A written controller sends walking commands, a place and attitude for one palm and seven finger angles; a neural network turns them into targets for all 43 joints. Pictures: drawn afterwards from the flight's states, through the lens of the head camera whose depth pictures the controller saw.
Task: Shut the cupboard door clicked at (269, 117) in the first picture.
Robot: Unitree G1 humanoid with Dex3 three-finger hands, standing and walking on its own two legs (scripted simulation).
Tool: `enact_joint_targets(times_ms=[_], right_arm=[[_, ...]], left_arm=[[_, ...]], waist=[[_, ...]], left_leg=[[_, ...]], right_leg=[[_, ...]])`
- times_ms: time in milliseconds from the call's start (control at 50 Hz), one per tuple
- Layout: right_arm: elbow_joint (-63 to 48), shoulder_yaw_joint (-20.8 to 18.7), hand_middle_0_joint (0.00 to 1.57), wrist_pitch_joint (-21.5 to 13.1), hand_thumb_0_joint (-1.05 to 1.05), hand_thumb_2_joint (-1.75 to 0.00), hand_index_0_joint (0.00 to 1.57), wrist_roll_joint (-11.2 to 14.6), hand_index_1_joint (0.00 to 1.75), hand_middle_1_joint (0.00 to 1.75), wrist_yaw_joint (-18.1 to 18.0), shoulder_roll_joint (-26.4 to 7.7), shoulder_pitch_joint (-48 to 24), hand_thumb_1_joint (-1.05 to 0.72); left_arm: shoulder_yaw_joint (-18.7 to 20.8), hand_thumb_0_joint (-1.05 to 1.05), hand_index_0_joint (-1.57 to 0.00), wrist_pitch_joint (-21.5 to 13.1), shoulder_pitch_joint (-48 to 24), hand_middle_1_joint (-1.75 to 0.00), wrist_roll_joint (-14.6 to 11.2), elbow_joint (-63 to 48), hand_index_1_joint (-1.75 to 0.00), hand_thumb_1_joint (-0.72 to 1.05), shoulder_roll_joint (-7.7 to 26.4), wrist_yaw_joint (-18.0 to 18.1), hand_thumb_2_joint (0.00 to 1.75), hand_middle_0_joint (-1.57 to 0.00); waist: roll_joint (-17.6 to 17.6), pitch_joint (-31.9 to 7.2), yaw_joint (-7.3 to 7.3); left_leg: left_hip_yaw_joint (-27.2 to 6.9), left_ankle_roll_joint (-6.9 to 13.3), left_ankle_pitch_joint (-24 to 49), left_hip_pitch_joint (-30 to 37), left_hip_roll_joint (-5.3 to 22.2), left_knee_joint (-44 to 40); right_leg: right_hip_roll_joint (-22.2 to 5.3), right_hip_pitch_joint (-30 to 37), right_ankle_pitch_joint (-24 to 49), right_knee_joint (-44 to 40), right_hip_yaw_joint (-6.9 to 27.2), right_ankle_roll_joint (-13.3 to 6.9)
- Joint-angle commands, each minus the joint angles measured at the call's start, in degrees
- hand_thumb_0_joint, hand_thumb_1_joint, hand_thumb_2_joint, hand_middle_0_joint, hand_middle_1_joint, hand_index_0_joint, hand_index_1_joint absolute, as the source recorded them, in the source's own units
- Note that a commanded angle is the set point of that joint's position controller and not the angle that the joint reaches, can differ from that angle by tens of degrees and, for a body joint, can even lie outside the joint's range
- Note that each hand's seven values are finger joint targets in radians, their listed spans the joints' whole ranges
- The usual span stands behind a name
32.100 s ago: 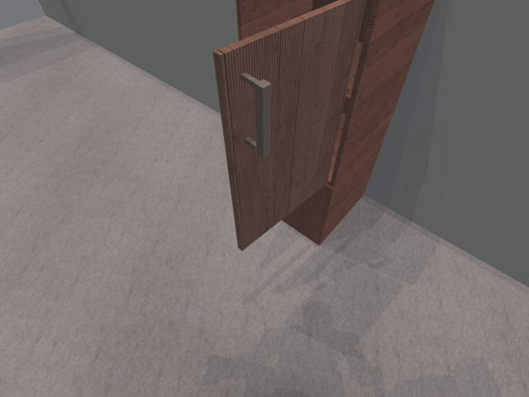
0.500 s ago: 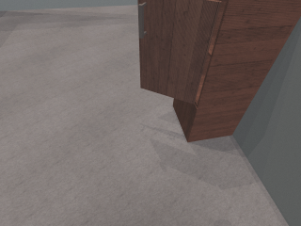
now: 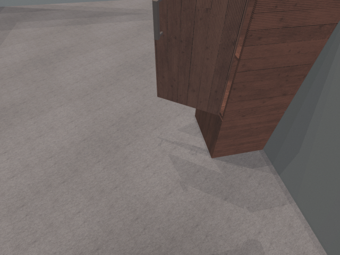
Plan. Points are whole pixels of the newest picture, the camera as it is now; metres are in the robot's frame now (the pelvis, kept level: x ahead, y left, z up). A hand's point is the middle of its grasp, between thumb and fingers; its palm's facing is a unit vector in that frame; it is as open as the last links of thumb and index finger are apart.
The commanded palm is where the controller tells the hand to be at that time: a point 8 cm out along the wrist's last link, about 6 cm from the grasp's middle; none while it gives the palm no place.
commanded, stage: look to check the result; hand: left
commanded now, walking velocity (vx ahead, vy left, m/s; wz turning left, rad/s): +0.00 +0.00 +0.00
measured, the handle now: (158, 19) +0.99 +0.11 +0.12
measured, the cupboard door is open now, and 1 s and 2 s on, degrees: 54 54 54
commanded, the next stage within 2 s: walk to a spot facing it in 0.32 s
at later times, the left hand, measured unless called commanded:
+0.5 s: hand out of the picture +0.01 +0.16 -0.18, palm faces +0.04 -0.98 -0.19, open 7.4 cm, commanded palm none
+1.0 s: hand out of the picture +0.04 +0.24 -0.18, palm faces +0.30 -0.93 -0.22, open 7.4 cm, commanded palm none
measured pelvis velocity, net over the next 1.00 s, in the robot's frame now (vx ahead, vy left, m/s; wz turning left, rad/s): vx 0.00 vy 0.01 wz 0.30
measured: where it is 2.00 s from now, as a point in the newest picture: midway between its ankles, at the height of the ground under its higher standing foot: outside the picture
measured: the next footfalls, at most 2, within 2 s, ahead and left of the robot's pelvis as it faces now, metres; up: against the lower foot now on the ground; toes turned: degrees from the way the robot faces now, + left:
right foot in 1.24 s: +0.09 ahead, -0.13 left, +0.00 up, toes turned +27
left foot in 1.68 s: +0.11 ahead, +0.22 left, +0.00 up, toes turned +53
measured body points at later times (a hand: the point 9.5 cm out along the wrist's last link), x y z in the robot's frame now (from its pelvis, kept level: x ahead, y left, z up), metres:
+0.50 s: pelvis +0.01 -0.01 +0.00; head +0.02 -0.01 +0.45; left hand +0.01 +0.21 -0.16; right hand +0.01 -0.23 -0.16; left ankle +0.04 +0.11 -0.74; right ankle +0.00 -0.11 -0.74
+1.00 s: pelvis +0.00 +0.01 +0.00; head +0.05 +0.05 +0.44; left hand +0.02 +0.29 -0.16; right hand +0.11 -0.22 -0.14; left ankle +0.02 +0.09 -0.74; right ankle +0.00 -0.16 -0.66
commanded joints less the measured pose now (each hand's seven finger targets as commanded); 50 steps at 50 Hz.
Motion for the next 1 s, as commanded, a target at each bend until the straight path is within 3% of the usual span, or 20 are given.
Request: enact_joint_targets(times_ms=[0, 160, 320, 420, 480, 500, 580, 620, 660, 700, 720, 740, 760, 780, 800, 820, 880, 920, 940, 980], right_arm=[[-0.9, -0.7, 0.2, -0.7, 0.0, -0.9, 0.2, 0.2, 0.3, 0.3, -0.4, -5.4, 3.8, -0.9], [-0.6, -0.5, 0.2, -0.8, 0.0, -0.9, 0.2, 0.2, 0.3, 0.3, -0.5, -5.7, 3.1, -0.9], [-0.2, -0.5, 0.2, -1.0, 0.0, -0.9, 0.2, 0.2, 0.3, 0.3, -0.5, -5.9, 3.1, -0.9], [-0.1, -0.4, 0.2, -1.0, 0.0, -0.9, 0.2, 0.2, 0.3, 0.3, -0.6, -5.9, 2.9, -0.9], [-1.0, -0.7, 0.2, -0.4, 0.0, -0.9, 0.2, 0.3, 0.3, 0.3, -0.4, -5.9, 2.7, -0.9], [-1.4, -0.9, 0.2, -0.2, 0.0, -0.9, 0.2, 0.2, 0.3, 0.3, -0.3, -5.9, 2.5, -0.9], [-3.7, -2.0, 0.2, 0.9, 0.0, -0.9, 0.2, 0.1, 0.3, 0.3, 0.2, -5.7, 1.7, -0.9], [-5.2, -2.7, 0.2, 1.5, 0.0, -0.9, 0.2, -0.1, 0.3, 0.3, 0.4, -5.5, 0.2, -0.9], [-6.6, -3.1, 0.2, 1.5, 0.0, -0.9, 0.2, 0.1, 0.3, 0.3, 0.8, -5.7, -0.8, -0.9], [-7.5, -3.1, 0.2, 1.2, 0.0, -0.9, 0.2, 0.3, 0.3, 0.3, 1.2, -5.6, -0.5, -0.9], [-7.3, -3.0, 0.2, 0.8, 0.0, -0.9, 0.2, 0.1, 0.3, 0.3, 1.3, -6.1, 1.4, -0.9], [-7.3, -3.4, 0.2, 0.3, 0.0, -0.9, 0.2, -0.2, 0.3, 0.3, 1.2, -8.7, 4.0, -0.9], [-7.3, -4.2, 0.2, 0.1, 0.0, -0.9, 0.2, -0.9, 0.3, 0.3, 0.5, -13.5, 6.1, -0.9], [-6.2, -4.6, 0.2, 0.5, 0.0, -0.9, 0.2, -1.0, 0.3, 0.3, 0.0, -14.5, 8.5, -0.9], [-6.7, -4.6, 0.2, 0.5, 0.0, -0.9, 0.2, -1.1, 0.3, 0.3, -0.3, -14.1, 7.5, -0.9], [-8.1, -4.6, 0.2, 0.4, 0.0, -0.9, 0.2, -1.1, 0.3, 0.3, -0.5, -14.0, 5.1, -0.9], [-9.8, -4.6, 0.2, -0.5, 0.0, -0.9, 0.2, -0.9, 0.3, 0.3, -0.9, -13.8, 2.1, -0.9], [-10.4, -4.9, 0.2, -0.6, 0.0, -0.9, 0.2, -0.8, 0.3, 0.3, -0.8, -14.3, 1.3, -0.9], [-10.7, -5.0, 0.2, -0.6, 0.0, -0.9, 0.2, -0.8, 0.3, 0.3, -0.7, -14.7, 1.1, -0.9], [-11.0, -5.1, 0.2, -0.4, 0.0, -0.9, 0.2, -0.8, 0.3, 0.3, -0.5, -14.8, 1.7, -0.9]], left_arm=[[0.8, 0.0, -0.2, -0.6, 3.4, -0.3, -0.2, -1.3, -0.3, 0.9, 5.8, 0.3, 0.9, -0.2], [0.7, 0.0, -0.2, -0.7, 3.1, -0.3, -0.2, -1.1, -0.3, 0.9, 5.7, 0.3, 0.9, -0.2], [0.8, 0.0, -0.2, -0.9, 2.8, -0.3, -0.3, -1.2, -0.3, 0.9, 6.1, 0.3, 0.9, -0.2], [0.8, 0.0, -0.2, -0.7, 2.6, -0.3, -0.3, -1.1, -0.3, 0.9, 6.1, 0.3, 0.9, -0.2], [1.7, 0.0, -0.2, -0.3, 2.9, -0.3, -0.3, -1.9, -0.3, 0.9, 6.9, 0.5, 0.9, -0.2], [2.1, 0.0, -0.2, -0.1, 2.6, -0.3, -0.3, -2.3, -0.3, 0.9, 7.4, 0.5, 0.9, -0.2], [3.8, 0.0, -0.2, 0.6, 0.9, -0.3, 0.2, -5.2, -0.3, 0.9, 10.1, 0.7, 0.9, -0.2], [4.3, 0.0, -0.2, 0.7, -1.1, -0.3, 0.6, -7.1, -0.3, 0.9, 10.6, 0.7, 0.9, -0.2], [5.0, 0.0, -0.2, 0.6, -2.7, -0.3, 1.0, -8.6, -0.3, 0.9, 11.0, 0.9, 0.9, -0.2], [5.3, 0.0, -0.2, 0.6, -3.4, -0.3, 1.0, -9.4, -0.3, 0.9, 12.1, 0.7, 0.9, -0.2], [5.5, 0.0, -0.2, 0.7, -3.1, -0.3, 0.5, -10.0, -0.3, 0.9, 12.1, 0.5, 0.9, -0.2], [5.4, 0.0, -0.2, 1.1, -1.9, -0.3, 0.0, -11.0, -0.3, 0.9, 10.7, 0.3, 0.9, -0.2], [4.7, 0.0, -0.2, 1.5, -1.8, -0.3, -0.6, -12.8, -0.3, 0.9, 7.7, 0.2, 0.9, -0.2], [4.1, 0.0, -0.2, 1.9, -6.6, -0.3, 0.0, -14.3, -0.3, 0.9, 9.0, 0.4, 0.9, -0.2], [4.6, 0.0, -0.2, 2.5, -8.2, -0.3, 0.3, -14.3, -0.3, 0.9, 8.6, 0.6, 0.9, -0.2], [4.8, 0.0, -0.2, 2.6, -8.9, -0.3, 0.5, -14.6, -0.3, 0.9, 9.0, 0.3, 0.9, -0.2], [4.9, 0.0, -0.2, 1.8, -9.0, -0.3, 0.6, -14.7, -0.3, 0.9, 9.1, -0.6, 0.9, -0.2], [4.8, 0.0, -0.2, 1.7, -8.4, -0.3, 0.5, -15.2, -0.3, 0.9, 8.8, -0.7, 0.9, -0.2], [4.8, 0.0, -0.2, 1.8, -8.5, -0.3, 0.5, -15.4, -0.3, 0.9, 8.9, -0.7, 0.9, -0.2], [4.7, 0.0, -0.2, 1.8, -9.2, -0.3, 0.6, -16.3, -0.3, 0.9, 8.9, -1.0, 0.9, -0.2]], waist=[[0.2, 2.0, -0.43], [-0.8, 2.3, -0.24], [-0.3, 1.0, -0.21], [0.6, 2.2, -0.15], [-0.8, 2.4, 0.17], [-1.0, 2.7, 0.25], [-8.3, 1.6, 0.13], [-10.6, 2.1, 0.19], [-10.0, 2.2, -0.1], [-7.5, 1.4, -0.63], [-3.5, -0.5, -1.22], [7.5, -2.2, -2.01], [21.9, -2.9, -2.5], [16.4, -3.6, -4.51], [14.3, -3.8, -3.88], [12.3, -2.4, -3.21], [3.2, -4.4, -1.75], [2.2, -6.5, -1.54], [3.5, -6.7, -1.52], [5.8, -7.6, -2.08]], left_leg=[[-5.6, 0.2, -0.6, 1.6, 5.1, -5.1], [-5.3, 0.1, 1.3, 2.1, 5.2, -5.1], [-5.2, -0.1, 4.0, 2.7, 5.4, -4.8], [-5.2, -0.1, 3.6, 2.5, 5.5, -5.2], [-5.5, -0.2, 5.1, -0.4, 4.7, -2.4], [-5.4, -0.3, 4.0, -2.0, 4.2, -1.0], [-1.8, -1.2, -1.3, -5.8, 1.4, 11.7], [-1.1, -1.7, -13.3, -9.0, 1.4, 21.7], [-0.8, -1.9, -18.3, -11.4, 3.0, 25.0], [-0.1, -2.0, -14.4, -9.3, 3.7, 15.7], [-0.3, -1.5, -4.2, -4.1, 3.5, 9.1], [-10.6, 1.7, 13.6, 0.8, 8.4, 1.2], [-27.5, 8.8, 33.8, 6.3, 19.6, -3.5], [-28.4, 12.0, 28.3, 5.5, 21.5, -4.7], [-27.3, 9.8, 15.6, 2.9, 19.4, -7.0], [-27.4, 8.4, 8.3, 0.9, 17.9, -7.6], [-23.7, 7.3, 11.6, 4.4, 13.9, -6.1], [-21.7, 7.4, 13.7, 6.8, 12.7, -5.5], [-21.6, 7.4, 13.2, 6.9, 12.3, -5.6], [-22.9, 7.4, 6.5, 7.7, 10.9, -6.4]], right_leg=[[-5.0, -4.0, -1.4, -6.8, 5.4, -1.5], [-5.1, -2.9, 0.5, -7.2, 5.5, -1.5], [-5.2, -0.9, 3.2, -7.1, 5.2, -1.6], [-5.1, -1.2, 2.8, -7.3, 5.2, -1.6], [-6.2, -0.2, 3.2, -4.9, 3.6, -1.7], [-7.1, -0.2, 2.1, -4.5, 3.7, -2.2], [-14.2, -2.5, -1.3, -6.9, 5.9, -6.4], [-18.3, -3.2, 3.8, -7.1, 6.1, -9.4], [-20.9, -1.7, 12.6, -4.5, 4.2, -10.7], [-20.2, 0.1, 20.6, 2.6, 0.0, -8.4], [-18.1, -1.4, 20.3, 8.0, -2.7, -5.4], [-12.4, -7.3, 10.8, 17.6, -6.1, -0.7], [-4.1, -17.5, -19.4, 28.7, -6.7, 3.7], [-3.2, -17.9, -24.5, 36.7, 0.6, 2.4], [-4.0, -19.0, -20.8, 39.6, 3.8, 1.7], [-4.2, -21.0, -17.0, 41.4, 4.6, 2.1], [-3.2, -22.8, -8.8, 41.7, 5.7, 3.6], [-2.9, -22.5, -7.8, 39.5, 5.7, 4.3], [-2.7, -22.3, -7.7, 38.3, 5.5, 4.6], [-2.0, -21.3, -7.9, 34.0, 5.4, 4.9]])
